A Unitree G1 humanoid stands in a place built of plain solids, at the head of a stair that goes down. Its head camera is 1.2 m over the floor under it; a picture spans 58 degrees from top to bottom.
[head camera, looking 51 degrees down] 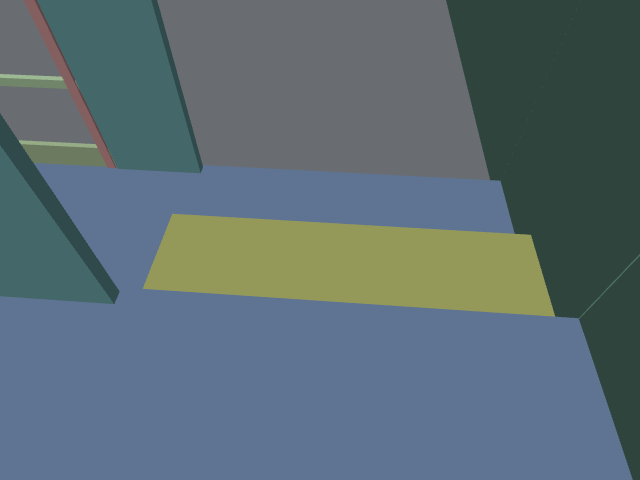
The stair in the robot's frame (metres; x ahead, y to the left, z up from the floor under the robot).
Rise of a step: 0.12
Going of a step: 0.44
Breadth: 1.46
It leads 4 degrees to the right of straight ahead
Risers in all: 3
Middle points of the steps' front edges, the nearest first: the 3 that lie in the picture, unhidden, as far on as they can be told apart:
0.72 -0.08 0.00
1.16 -0.11 -0.12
1.60 -0.15 -0.24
